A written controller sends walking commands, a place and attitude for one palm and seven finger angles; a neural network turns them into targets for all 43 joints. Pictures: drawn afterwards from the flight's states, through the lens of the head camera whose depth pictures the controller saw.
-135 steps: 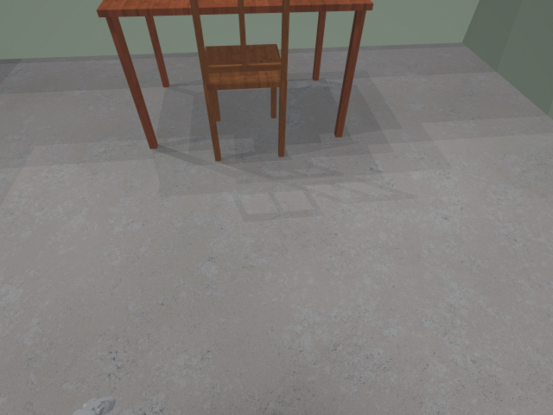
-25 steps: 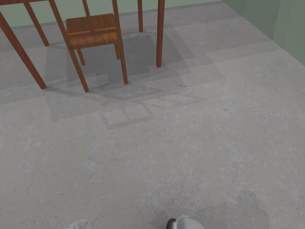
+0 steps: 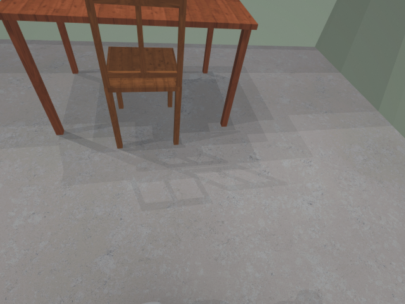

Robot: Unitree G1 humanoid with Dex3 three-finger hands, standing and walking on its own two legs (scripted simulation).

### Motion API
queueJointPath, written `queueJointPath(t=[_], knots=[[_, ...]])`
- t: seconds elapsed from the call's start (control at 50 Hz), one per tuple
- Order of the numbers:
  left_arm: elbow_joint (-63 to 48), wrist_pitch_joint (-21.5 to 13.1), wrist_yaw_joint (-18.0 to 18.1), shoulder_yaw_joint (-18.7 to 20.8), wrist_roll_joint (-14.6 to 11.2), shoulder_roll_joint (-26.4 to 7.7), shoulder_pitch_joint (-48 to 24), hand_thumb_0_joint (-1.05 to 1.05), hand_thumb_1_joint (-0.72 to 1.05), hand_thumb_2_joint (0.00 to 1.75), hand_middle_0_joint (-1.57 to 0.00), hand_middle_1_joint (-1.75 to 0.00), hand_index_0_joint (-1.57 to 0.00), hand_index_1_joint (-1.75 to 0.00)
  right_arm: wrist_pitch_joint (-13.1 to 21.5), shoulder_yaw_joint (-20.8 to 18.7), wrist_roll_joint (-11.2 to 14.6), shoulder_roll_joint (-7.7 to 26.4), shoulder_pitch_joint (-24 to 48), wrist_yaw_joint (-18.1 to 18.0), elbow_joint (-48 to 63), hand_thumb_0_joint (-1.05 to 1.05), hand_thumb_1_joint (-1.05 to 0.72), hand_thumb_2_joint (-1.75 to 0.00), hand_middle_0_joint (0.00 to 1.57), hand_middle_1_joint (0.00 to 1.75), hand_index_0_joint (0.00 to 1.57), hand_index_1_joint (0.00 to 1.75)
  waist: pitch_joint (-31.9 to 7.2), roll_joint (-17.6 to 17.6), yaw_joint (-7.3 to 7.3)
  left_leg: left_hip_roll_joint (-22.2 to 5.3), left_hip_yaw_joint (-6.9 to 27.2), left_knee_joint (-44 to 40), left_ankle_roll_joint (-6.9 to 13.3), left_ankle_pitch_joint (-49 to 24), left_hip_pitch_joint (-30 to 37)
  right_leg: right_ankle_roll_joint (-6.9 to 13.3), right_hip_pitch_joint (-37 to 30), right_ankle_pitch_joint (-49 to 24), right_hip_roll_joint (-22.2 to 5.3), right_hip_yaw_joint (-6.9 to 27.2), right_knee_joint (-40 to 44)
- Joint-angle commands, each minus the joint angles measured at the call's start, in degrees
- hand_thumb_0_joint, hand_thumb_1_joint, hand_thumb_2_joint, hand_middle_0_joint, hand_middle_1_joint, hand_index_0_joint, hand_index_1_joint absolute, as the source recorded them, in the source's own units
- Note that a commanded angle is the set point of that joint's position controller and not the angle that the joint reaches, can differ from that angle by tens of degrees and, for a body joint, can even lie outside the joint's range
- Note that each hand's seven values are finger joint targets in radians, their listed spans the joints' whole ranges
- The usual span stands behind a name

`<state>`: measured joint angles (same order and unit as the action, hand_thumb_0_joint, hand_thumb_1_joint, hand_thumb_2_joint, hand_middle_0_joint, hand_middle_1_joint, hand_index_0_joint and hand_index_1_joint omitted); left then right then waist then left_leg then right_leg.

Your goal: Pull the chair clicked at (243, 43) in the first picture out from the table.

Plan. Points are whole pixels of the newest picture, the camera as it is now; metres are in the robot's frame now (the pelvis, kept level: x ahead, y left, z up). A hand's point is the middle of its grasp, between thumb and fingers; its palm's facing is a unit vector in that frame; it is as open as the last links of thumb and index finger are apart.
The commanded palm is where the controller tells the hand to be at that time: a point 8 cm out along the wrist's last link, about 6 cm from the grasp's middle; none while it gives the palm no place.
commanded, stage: walk to a spot facing it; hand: left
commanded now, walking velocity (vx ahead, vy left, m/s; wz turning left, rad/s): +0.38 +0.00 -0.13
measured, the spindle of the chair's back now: (140, 41) +1.12 +0.38 -0.06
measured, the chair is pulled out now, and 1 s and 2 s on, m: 0.00 0.00 0.00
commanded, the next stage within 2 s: turn to face it in 0.76 s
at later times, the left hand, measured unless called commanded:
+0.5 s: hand (163, 220) +0.35 +0.13 -0.17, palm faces -0.14 -0.97 -0.18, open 7.4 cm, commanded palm none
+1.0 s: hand (168, 218) +0.36 +0.11 -0.18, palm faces +0.14 -0.98 -0.14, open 7.4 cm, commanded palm none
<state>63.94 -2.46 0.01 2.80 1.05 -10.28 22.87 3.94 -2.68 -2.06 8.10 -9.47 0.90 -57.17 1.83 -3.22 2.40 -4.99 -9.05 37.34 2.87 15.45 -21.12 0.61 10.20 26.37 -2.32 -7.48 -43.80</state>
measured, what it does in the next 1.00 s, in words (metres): walks ahead: right foot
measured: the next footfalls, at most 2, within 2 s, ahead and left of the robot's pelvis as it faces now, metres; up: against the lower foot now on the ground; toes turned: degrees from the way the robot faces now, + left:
right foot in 0.50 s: +0.36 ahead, -0.15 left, +0.00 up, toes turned -15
left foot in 1.02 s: +0.55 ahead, +0.07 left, +0.00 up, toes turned +13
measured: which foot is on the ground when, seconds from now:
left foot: down 0.00-0.52, up 0.54-1.00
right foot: up 0.00-0.48, down 0.50-1.00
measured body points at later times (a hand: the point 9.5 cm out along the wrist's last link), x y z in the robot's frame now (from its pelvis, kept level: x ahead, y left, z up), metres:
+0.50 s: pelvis +0.22 -0.03 -0.01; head +0.25 -0.04 +0.44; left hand +0.35 +0.18 -0.15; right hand +0.05 -0.20 -0.15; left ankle +0.06 +0.09 -0.72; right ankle +0.33 -0.14 -0.73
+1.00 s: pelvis +0.41 -0.04 +0.00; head +0.43 -0.02 +0.45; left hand +0.35 +0.17 -0.16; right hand +0.52 -0.28 -0.13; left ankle +0.51 +0.06 -0.71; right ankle +0.33 -0.14 -0.72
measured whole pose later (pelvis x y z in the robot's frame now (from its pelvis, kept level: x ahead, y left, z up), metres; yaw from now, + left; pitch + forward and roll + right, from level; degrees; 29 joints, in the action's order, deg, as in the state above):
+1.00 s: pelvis +0.41 -0.04 +0.00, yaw +3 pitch -1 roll -2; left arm 63.3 -3.4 1.1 1.6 1.3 -7.9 21.5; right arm 0.0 -3.0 -1.6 10.5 -8.6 1.1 -57.6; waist 4.0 -0.2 1.8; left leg -5.5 -7.6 38.7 0.6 10.9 -26.6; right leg -0.2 1.7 22.9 -2.5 -17.8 -27.0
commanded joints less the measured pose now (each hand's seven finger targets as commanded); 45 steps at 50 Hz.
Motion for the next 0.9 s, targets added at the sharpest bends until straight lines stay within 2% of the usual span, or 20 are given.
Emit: queueJointPath(t=[0.0,0.02,0.04,0.1,0.2,0.24,0.34,0.38,0.42,0.44,0.46,0.48,0.5,0.52,0.54,0.58,0.64,0.7,0.76,0.88], knots=[[-6.1,-1.6,-0.3,1.3,0.3,-4.6,-6.9,0.00,0.90,0.90,-0.20,-0.30,-0.20,-0.30,0.3,-1.9,0.7,9.7,-18.5,-2.2,-3.5,0.00,-0.90,-0.90,0.20,0.30,0.20,0.30,-1.3,12.9,-7.86,-19.4,25.8,-22.7,7.0,-9.0,24.0,1.2,30.6,-2.7,-3.3,6.7,-30.3],[-5.6,-1.3,-0.8,1.3,0.4,-3.6,-6.8,0.00,0.90,0.90,-0.20,-0.30,-0.20,-0.30,0.7,-1.2,0.6,8.1,-15.4,-2.2,-2.6,0.00,-0.90,-0.90,0.20,0.30,0.20,0.30,1.0,8.7,-5.97,-17.6,21.3,-23.8,5.9,-10.1,19.6,0.7,29.0,-6.1,-4.5,7.4,-29.7],[-4.8,-0.7,-1.0,1.2,0.7,-2.2,-5.6,0.00,0.90,0.90,-0.20,-0.30,-0.20,-0.30,1.1,-0.9,0.6,6.9,-13.8,-2.2,-2.5,0.00,-0.90,-0.90,0.20,0.30,0.20,0.30,1.7,6.9,-4.32,-15.3,16.5,-24.4,4.3,-12.0,16.8,0.2,26.8,-8.9,-4.8,7.3,-28.6],[-3.7,1.2,-1.0,1.2,1.0,0.1,-2.1,0.00,0.90,0.90,-0.20,-0.30,-0.20,-0.30,1.8,-0.8,0.9,5.0,-13.1,-2.5,-2.8,0.00,-0.90,-0.90,0.20,0.30,0.20,0.30,1.3,7.4,-1.72,-12.1,8.7,-26.4,3.0,-13.9,14.2,-1.2,25.2,-14.2,-4.7,6.6,-26.4],[-5.8,2.2,-1.4,1.3,0.9,-0.6,-7.4,0.00,0.90,0.90,-0.20,-0.30,-0.20,-0.30,1.9,-0.5,1.3,5.5,-16.3,-2.7,-4.9,0.00,-0.90,-0.90,0.20,0.30,0.20,0.30,3.7,8.7,-2.06,-11.5,4.8,-28.2,4.0,-16.9,18.6,-2.3,31.0,-18.6,-5.6,5.1,-18.7],[-7.2,2.1,-1.6,1.0,0.9,-0.4,-11.9,0.00,0.90,0.90,-0.20,-0.30,-0.20,-0.30,1.8,-0.6,1.1,5.5,-18.4,-2.7,-5.9,0.00,-0.90,-0.90,0.20,0.30,0.20,0.30,5.2,9.2,-3.32,-11.7,3.7,-28.1,4.6,-18.1,20.4,-2.2,31.4,-19.0,-5.8,3.5,-11.4],[-9.7,1.3,-1.7,0.3,0.4,0.2,-20.1,0.00,0.90,0.90,-0.20,-0.30,-0.20,-0.30,1.2,-0.4,0.4,5.7,-23.0,-2.6,-8.4,0.00,-0.90,-0.90,0.20,0.30,0.20,0.30,7.5,10.1,-6.06,-12.6,1.0,-26.1,4.7,-25.3,24.2,-0.2,27.6,-17.3,-3.5,0.0,3.1],[-9.8,0.9,-1.5,0.5,0.4,-0.4,-19.9,0.00,0.90,0.90,-0.20,-0.30,-0.20,-0.30,1.0,-0.5,0.3,6.0,-22.9,-2.5,-8.9,0.00,-0.90,-0.90,0.20,0.30,0.20,0.30,7.4,10.3,-5.48,-13.5,0.5,-23.4,4.3,-30.5,23.8,1.3,23.3,-15.2,-2.4,-0.5,6.3],[-8.2,0.5,-1.4,1.0,0.5,-1.5,-13.4,0.00,0.90,0.90,-0.20,-0.30,-0.20,-0.30,0.9,-0.6,0.5,7.4,-21.1,-2.6,-8.9,0.00,-0.90,-0.90,0.20,0.30,0.20,0.30,3.9,10.5,-1.98,-13.3,-1.5,-15.3,3.7,-43.3,24.2,3.1,14.2,-13.6,0.7,-2.4,8.4],[-6.1,-0.1,-1.2,1.4,0.7,-2.7,-6.5,0.00,0.90,0.90,-0.20,-0.30,-0.20,-0.30,0.8,-0.8,0.7,8.0,-19.9,-2.6,-8.8,0.00,-0.90,-0.90,0.20,0.30,0.20,0.30,-0.4,9.3,1.21,-11.7,-2.8,-6.8,2.3,-45.3,23.1,3.8,5.2,-15.8,2.2,-3.1,11.9],[-3.4,-0.8,-0.8,2.4,1.1,-5.9,2.2,0.00,0.90,0.90,-0.20,-0.30,-0.20,-0.30,0.8,-0.9,1.2,7.8,-18.8,-2.2,-8.2,0.00,-0.90,-0.90,0.20,0.30,0.20,0.30,-6.1,5.5,5.25,-9.4,-4.1,5.9,0.3,-38.5,15.0,5.2,-9.4,-18.9,0.0,0.2,13.4],[-2.1,-1.3,0.1,4.1,1.3,-12.0,8.5,0.00,0.90,0.90,-0.20,-0.30,-0.20,-0.30,0.9,-0.4,2.0,4.1,-21.7,-1.6,-6.9,0.00,-0.90,-0.90,0.20,0.30,0.20,0.30,-13.8,-8.8,6.58,-2.5,-5.6,24.3,-2.0,-8.4,-1.1,10.0,-24.1,-18.8,-15.1,20.5,17.0],[-1.4,-1.1,0.2,4.4,-0.1,-15.4,10.3,0.00,0.90,0.90,-0.20,-0.30,-0.20,-0.30,0.7,0.0,2.1,3.6,-19.8,-1.6,-5.1,0.00,-0.90,-0.90,0.20,0.30,0.20,0.30,-15.3,-11.8,5.13,3.3,1.5,39.2,-2.5,16.6,-10.3,14.5,-25.9,-23.7,-23.3,37.6,25.0],[-2.4,-0.7,0.5,4.4,-0.6,-14.4,5.6,0.00,0.90,0.90,-0.20,-0.30,-0.20,-0.30,0.3,-0.6,2.2,3.9,-17.0,-1.7,-4.8,0.00,-0.90,-0.90,0.20,0.30,0.20,0.30,-10.1,-5.8,4.15,0.1,6.9,43.9,-1.3,13.8,-12.6,15.0,-19.9,-15.1,-23.6,34.5,27.8],[-4.0,-0.9,0.5,3.4,-0.5,-11.3,0.2,0.00,0.90,0.90,-0.20,-0.30,-0.20,-0.30,0.2,-0.9,1.8,3.4,-14.0,-1.4,-4.6,0.00,-0.90,-0.90,0.20,0.30,0.20,0.30,-5.0,-2.5,2.83,-2.5,7.7,43.4,-1.4,7.5,-12.9,12.1,-10.4,-12.0,-21.1,29.0,29.6],[-5.4,-1.3,0.8,1.8,-0.4,-6.4,-6.6,0.00,0.90,0.90,-0.20,-0.30,-0.20,-0.30,-1.0,-0.7,1.1,1.8,-14.0,-1.5,-5.1,0.00,-0.90,-0.90,0.20,0.30,0.20,0.30,0.7,2.5,-1.78,-5.2,9.3,39.2,-1.8,2.2,-9.6,8.6,2.8,-11.1,-18.2,19.4,31.9],[-4.5,-2.2,0.9,0.6,0.1,-3.4,-6.1,0.00,0.90,0.90,-0.20,-0.30,-0.20,-0.30,-2.9,-0.5,0.6,0.0,-17.0,-1.2,-6.1,0.00,-0.90,-0.90,0.20,0.30,0.20,0.30,2.2,0.5,-4.51,-4.7,7.9,33.2,-3.1,-1.3,-7.6,6.5,8.4,-17.4,-14.2,9.2,33.3],[-4.4,-2.7,1.0,0.6,0.2,-3.3,-5.5,0.00,0.90,0.90,-0.20,-0.30,-0.20,-0.30,-3.5,-0.7,0.6,0.3,-14.9,-0.8,-4.5,0.00,-0.90,-0.90,0.20,0.30,0.20,0.30,2.3,-1.4,-4.87,-4.9,7.5,27.7,-4.0,-4.7,-10.8,6.8,6.1,-20.4,-13.7,5.2,34.0],[-3.8,-2.9,1.0,0.3,0.1,-3.6,-3.3,0.00,0.90,0.90,-0.20,-0.30,-0.20,-0.30,-3.4,-0.7,0.6,1.2,-8.5,-0.2,-1.8,0.00,-0.90,-0.90,0.20,0.30,0.20,0.30,3.6,-2.0,-3.52,-4.7,6.6,20.6,-4.4,-6.8,-14.3,6.7,1.4,-24.4,-14.0,3.0,33.8],[-2.7,-2.1,1.5,0.2,0.5,-5.8,0.6,0.00,0.90,0.90,-0.20,-0.30,-0.20,-0.30,-2.8,0.0,0.9,2.0,1.0,0.8,2.3,0.00,-0.90,-0.90,0.20,0.30,0.20,0.30,5.1,-0.9,-1.13,-2.6,2.4,5.5,-3.1,-5.1,-10.8,5.7,-5.7,-41.1,-16.0,-1.1,27.7]])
